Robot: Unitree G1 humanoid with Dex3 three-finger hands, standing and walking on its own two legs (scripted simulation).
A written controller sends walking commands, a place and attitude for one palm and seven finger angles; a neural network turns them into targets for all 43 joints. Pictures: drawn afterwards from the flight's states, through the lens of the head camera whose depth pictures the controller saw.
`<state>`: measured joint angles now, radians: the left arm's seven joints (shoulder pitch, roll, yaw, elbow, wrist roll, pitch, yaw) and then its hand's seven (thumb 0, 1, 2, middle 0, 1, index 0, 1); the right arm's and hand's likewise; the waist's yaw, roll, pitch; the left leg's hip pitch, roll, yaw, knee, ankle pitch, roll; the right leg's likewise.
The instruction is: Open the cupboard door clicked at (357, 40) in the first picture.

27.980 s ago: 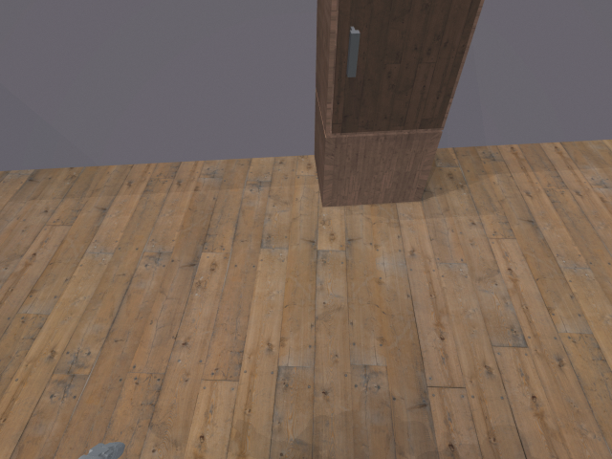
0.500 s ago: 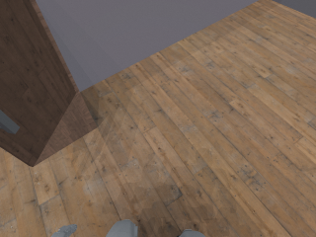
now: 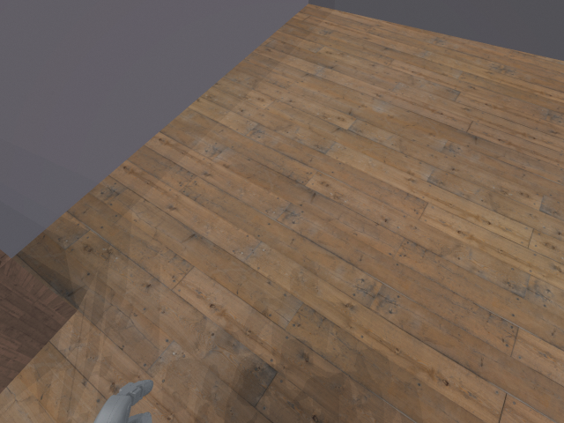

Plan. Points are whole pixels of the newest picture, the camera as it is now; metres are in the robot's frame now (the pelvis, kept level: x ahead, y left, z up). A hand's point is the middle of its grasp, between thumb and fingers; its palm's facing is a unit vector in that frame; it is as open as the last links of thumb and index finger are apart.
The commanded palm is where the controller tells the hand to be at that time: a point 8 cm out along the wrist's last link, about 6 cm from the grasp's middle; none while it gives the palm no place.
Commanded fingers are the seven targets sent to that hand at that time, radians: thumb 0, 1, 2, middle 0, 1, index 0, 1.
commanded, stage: walk to a spot facing it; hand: left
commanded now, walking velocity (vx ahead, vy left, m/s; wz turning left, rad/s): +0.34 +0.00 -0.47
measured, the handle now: out of the picture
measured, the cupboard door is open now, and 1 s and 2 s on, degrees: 40 40 40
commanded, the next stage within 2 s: turn to face it in 1.12 s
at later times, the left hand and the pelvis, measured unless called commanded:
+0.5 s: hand (187, 330) +0.29 +0.18 -0.15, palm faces -0.21 -0.97 -0.15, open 7.4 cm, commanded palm none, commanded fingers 0.00 0.90 0.90 -0.20 -0.30 -0.20 -0.30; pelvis +0.18 +0.01 +0.02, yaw -14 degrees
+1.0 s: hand (248, 246) +0.47 +0.08 -0.16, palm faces -0.29 -0.94 -0.19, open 7.2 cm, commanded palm none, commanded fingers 0.00 0.90 0.90 -0.20 -0.30 -0.20 -0.30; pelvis +0.39 -0.09 +0.02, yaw -20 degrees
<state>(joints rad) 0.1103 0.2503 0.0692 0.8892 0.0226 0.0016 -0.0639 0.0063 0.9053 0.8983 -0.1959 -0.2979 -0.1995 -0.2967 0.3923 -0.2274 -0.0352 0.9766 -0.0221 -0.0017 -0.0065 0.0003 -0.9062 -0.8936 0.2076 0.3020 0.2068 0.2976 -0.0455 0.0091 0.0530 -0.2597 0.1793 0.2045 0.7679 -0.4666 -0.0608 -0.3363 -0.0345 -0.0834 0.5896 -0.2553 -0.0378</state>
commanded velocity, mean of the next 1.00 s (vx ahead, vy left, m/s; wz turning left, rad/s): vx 0.37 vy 0.00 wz -0.26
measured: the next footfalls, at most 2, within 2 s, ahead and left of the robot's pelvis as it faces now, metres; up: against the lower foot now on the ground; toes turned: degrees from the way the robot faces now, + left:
left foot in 0.30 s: +0.24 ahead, +0.12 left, +0.00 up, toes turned -3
right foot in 0.70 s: +0.34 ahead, -0.18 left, +0.00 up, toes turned -24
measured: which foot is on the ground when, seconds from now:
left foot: up 0.00-0.28, down 0.30-0.68, up 0.70-1.00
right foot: down 0.00-0.28, up 0.30-0.68, down 0.70-1.00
